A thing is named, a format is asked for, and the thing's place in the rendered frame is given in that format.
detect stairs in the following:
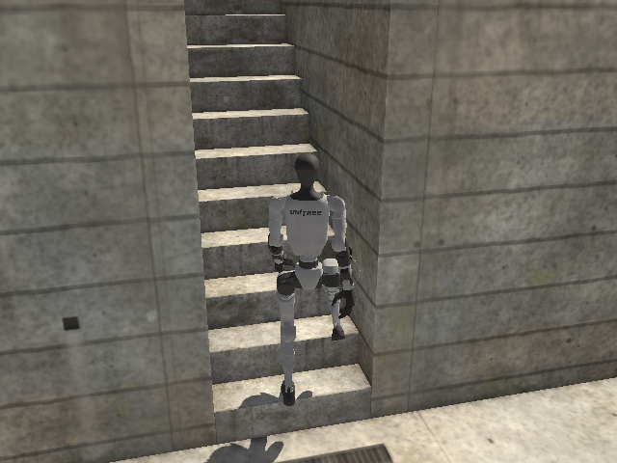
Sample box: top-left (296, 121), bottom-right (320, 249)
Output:
top-left (184, 0), bottom-right (372, 445)

